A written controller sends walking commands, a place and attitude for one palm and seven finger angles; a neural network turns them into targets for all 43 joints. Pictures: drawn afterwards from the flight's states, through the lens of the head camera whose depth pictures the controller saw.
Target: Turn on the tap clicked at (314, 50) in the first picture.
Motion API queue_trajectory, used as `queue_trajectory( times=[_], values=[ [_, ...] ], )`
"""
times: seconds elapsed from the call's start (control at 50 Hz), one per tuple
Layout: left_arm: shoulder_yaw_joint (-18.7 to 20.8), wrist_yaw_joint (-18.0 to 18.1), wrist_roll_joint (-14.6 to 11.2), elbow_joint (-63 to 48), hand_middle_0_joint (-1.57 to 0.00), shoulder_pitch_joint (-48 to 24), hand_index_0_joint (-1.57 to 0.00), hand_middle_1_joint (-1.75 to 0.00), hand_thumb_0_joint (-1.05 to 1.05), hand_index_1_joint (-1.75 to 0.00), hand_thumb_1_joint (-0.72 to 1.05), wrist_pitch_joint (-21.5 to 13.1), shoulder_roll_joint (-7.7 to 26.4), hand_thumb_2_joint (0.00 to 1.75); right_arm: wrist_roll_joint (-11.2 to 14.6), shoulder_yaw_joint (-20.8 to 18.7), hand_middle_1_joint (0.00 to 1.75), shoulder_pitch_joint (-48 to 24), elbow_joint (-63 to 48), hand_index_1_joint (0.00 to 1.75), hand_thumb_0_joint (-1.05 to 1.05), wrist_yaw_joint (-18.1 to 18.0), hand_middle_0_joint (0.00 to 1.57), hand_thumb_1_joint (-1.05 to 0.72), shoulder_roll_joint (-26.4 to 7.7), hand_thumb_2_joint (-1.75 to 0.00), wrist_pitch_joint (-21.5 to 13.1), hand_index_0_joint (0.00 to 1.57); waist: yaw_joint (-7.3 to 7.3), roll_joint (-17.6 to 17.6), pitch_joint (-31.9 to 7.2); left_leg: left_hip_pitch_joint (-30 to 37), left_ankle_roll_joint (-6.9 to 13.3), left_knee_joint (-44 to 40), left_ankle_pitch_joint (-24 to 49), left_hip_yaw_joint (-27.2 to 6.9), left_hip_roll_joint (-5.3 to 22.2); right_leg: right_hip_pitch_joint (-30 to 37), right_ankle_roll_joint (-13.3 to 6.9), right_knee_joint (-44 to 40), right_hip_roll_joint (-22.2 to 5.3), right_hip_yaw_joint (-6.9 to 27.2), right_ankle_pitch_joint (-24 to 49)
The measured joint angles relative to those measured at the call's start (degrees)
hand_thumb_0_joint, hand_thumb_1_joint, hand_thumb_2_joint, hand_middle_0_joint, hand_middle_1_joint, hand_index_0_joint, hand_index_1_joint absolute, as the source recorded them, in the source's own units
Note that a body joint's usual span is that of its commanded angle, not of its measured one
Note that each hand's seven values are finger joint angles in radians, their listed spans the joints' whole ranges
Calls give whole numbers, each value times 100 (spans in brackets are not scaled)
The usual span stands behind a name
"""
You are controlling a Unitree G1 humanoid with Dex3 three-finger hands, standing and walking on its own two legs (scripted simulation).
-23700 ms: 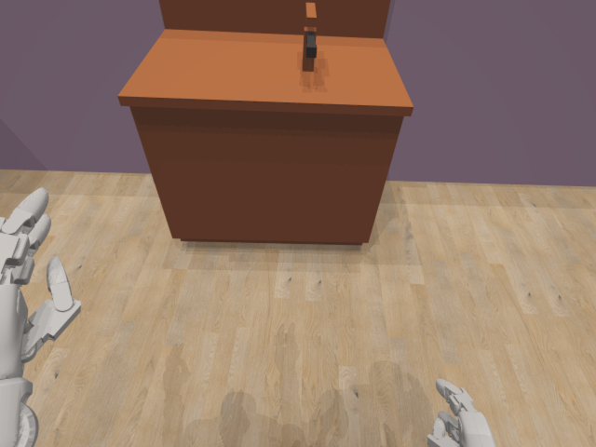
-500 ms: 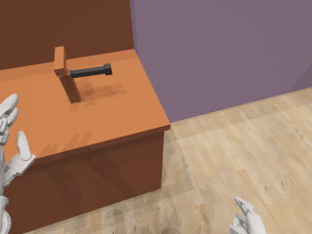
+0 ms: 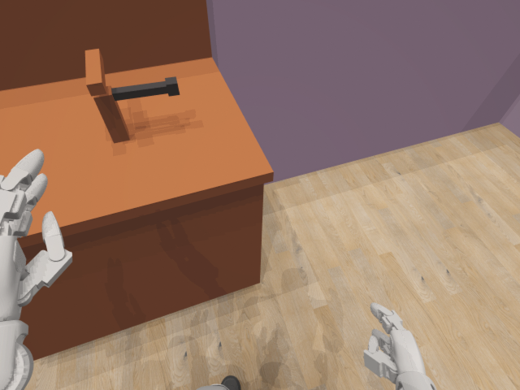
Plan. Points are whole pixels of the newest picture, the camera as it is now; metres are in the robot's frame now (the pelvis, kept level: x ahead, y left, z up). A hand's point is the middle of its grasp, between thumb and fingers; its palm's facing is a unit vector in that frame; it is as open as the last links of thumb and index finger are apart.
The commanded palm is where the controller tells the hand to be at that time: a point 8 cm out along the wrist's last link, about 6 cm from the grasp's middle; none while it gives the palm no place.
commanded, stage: stop stepping back and stand still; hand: left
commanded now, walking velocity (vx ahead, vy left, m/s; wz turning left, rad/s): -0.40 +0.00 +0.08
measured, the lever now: (172, 86) +0.67 +0.27 +0.09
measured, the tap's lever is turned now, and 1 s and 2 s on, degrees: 86 86 86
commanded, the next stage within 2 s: stand and check the lever's angle in 0.76 s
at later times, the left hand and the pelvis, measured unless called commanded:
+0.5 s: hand (15, 348) +0.12 +0.24 +0.16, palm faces +0.44 -0.83 -0.35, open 7.4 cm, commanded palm +0.08 +0.28 +0.18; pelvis -0.07 -0.01 +0.00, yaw +2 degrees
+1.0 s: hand (36, 327) +0.15 +0.24 +0.16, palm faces +0.41 -0.83 -0.37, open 7.4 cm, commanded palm +0.09 +0.28 +0.18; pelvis -0.06 +0.00 +0.00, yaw +2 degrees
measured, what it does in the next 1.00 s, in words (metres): steps on the spot: left foot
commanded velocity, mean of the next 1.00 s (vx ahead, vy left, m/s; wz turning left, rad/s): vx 0.08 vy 0.01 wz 0.00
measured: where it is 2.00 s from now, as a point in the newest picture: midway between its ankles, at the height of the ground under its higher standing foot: outside the picture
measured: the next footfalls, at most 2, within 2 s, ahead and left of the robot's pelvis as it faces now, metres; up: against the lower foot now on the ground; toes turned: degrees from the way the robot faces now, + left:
left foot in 0.14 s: -0.01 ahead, +0.11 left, +0.00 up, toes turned +0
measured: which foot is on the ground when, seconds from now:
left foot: up 0.00-0.12, down 0.14-1.00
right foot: down 0.00-1.00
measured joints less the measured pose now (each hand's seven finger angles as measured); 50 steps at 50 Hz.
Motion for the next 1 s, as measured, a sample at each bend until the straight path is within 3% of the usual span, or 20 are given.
queue_trajectory(
  times=[0.04,0.1,0.14,0.2,0.32,0.42,0.54,0.62,0.7,0.76,0.8,0.88,0.94,1.0],
  values=[
    [-149,-51,12,-20,-21,19,-21,-30,2,-30,89,-30,-19,90,31,-36,30,-30,127,30,1,-15,21,-90,-26,-90,88,20,-11,106,27,-70,-105,522,-593,-126,18,-37,-47,-18,112,21,92],
    [-189,-125,76,-89,-21,200,-21,-30,2,-30,88,-95,114,89,83,-91,30,169,138,30,1,-54,21,-90,-18,-90,211,21,-94,-50,-131,32,-129,1301,-1160,-194,-208,-161,-42,-14,58,93,208],
    [-117,-134,69,-59,-22,305,-22,-30,2,-30,88,-108,194,89,109,-100,30,320,48,30,1,-88,21,-90,-94,-90,262,20,-198,-80,-214,388,-68,1032,-864,-212,-265,-254,-23,66,56,103,211],
    [-32,-67,12,167,-22,234,-22,-30,2,-30,88,10,274,89,178,-174,30,432,-3,30,1,-145,21,-90,-222,-90,307,20,-369,-112,-171,654,158,509,-1136,-266,-357,-327,33,195,-9,41,200],
    [80,77,-23,258,-22,452,-22,-30,2,-30,88,200,228,89,150,-176,30,695,-51,30,1,-204,20,-90,-367,-90,125,20,-496,-165,-166,826,180,178,-761,-262,-438,-270,77,150,-99,31,360],
    [-18,95,68,380,-21,400,-22,-30,2,-30,88,74,12,89,79,-213,30,875,132,30,1,-190,20,-90,-367,-90,47,20,-416,-44,-273,794,111,219,-1050,-416,-434,-152,-17,-84,-82,-118,478],
    [-165,140,85,539,-21,95,-21,-30,2,-30,88,68,-199,89,93,-204,30,844,359,30,1,-150,20,-90,-377,-90,78,20,-266,103,-333,574,88,1250,-1865,-421,-271,-294,-67,378,46,-220,407],
    [-153,137,80,691,-21,-174,-21,-30,2,-30,88,147,-225,90,87,-127,30,771,366,30,1,-168,20,-90,-314,-90,133,20,-321,-18,-285,638,173,1291,-1427,-317,-334,-469,-32,1021,-49,-198,-123],
    [42,137,131,774,-21,-176,-21,-30,2,-30,88,222,-75,90,55,-58,30,776,277,30,1,-136,20,-90,-74,-90,17,20,-410,-72,-260,870,187,799,-1060,-239,-397,-634,63,1820,-29,-146,-542],
    [88,109,124,706,-21,-49,-21,-30,2,-30,89,193,9,90,55,36,30,870,191,30,1,-58,20,-90,43,-90,-54,20,-416,-56,-298,932,133,457,-995,-254,-439,-205,34,857,-47,-298,-438],
    [87,59,129,601,-21,33,-21,-30,2,-30,89,101,7,90,38,59,30,828,148,30,1,1,21,-90,31,-90,-49,20,-353,10,-244,737,65,666,-1235,-240,-415,-92,-155,263,-9,-271,164],
    [-111,-25,63,487,-21,168,-21,-30,2,-30,89,40,-170,90,103,-13,30,735,310,30,1,85,21,-90,-80,-90,4,20,-202,103,-129,599,4,1359,-1450,-361,-335,-56,-282,132,83,-238,325],
    [-148,-18,22,485,-21,186,-21,-30,2,-30,88,47,-193,89,122,-64,30,743,254,31,1,18,21,-90,-213,-90,-16,21,-207,106,-74,1016,13,722,-993,-408,-216,-26,-238,218,96,-242,204],
    [-125,5,-4,589,-22,65,-22,-30,2,-30,88,98,-162,89,158,-181,30,615,263,30,1,-60,21,-90,-313,-90,33,20,-236,83,17,1192,-48,543,-1325,-420,-254,48,-194,230,52,-255,140]
  ],
)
